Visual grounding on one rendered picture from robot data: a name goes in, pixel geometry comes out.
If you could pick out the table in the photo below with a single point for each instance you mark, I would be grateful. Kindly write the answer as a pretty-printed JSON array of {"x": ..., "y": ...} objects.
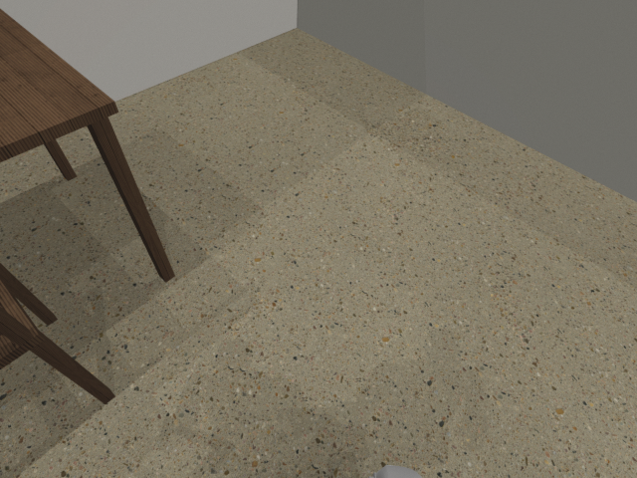
[{"x": 42, "y": 98}]

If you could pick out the chair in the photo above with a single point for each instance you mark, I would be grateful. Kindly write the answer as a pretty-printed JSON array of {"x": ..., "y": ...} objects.
[{"x": 18, "y": 334}]

